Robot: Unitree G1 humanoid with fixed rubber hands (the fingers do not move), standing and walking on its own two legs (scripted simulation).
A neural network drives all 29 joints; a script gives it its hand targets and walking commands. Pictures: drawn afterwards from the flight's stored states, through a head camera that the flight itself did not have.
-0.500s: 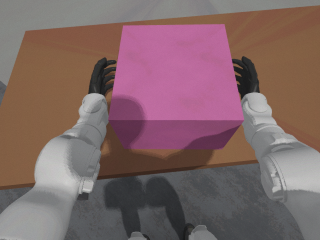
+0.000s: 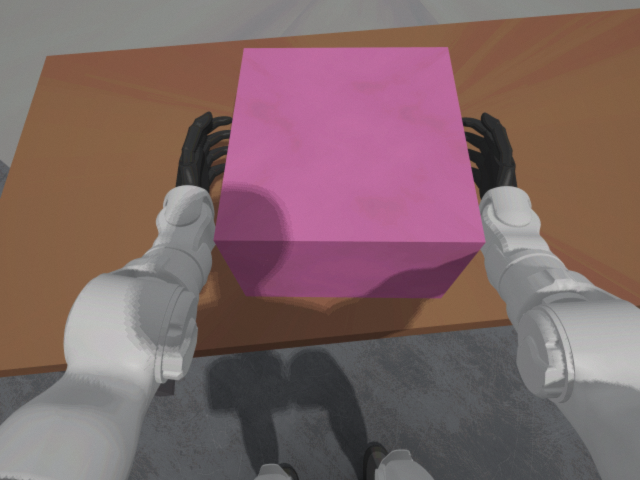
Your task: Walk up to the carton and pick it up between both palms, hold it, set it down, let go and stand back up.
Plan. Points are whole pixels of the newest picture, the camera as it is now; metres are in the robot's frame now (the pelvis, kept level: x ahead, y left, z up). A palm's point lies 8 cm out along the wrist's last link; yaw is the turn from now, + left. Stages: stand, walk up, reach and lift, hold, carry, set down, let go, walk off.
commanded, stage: reach and lift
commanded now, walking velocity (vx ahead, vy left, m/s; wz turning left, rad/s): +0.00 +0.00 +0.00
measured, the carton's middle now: (344, 175) +0.52 -0.02 +0.00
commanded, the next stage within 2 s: none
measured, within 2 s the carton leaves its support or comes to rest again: neither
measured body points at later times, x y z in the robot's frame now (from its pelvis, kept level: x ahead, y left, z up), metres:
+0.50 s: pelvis +0.03 +0.01 +0.04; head +0.20 +0.01 +0.45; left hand +0.50 +0.16 +0.03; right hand +0.48 -0.20 +0.03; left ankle +0.00 +0.13 -0.68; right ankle +0.04 -0.10 -0.68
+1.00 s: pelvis +0.02 +0.01 +0.03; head +0.20 +0.02 +0.45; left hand +0.50 +0.16 +0.03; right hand +0.47 -0.20 +0.03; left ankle +0.00 +0.13 -0.68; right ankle +0.04 -0.10 -0.68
